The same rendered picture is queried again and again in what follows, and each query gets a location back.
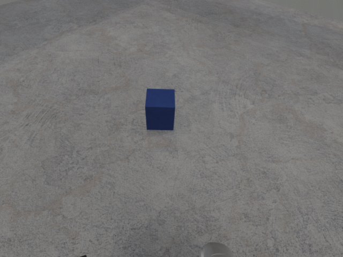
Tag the right robot thigh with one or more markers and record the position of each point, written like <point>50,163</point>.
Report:
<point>213,249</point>

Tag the carton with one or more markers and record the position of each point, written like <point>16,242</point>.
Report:
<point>160,109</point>

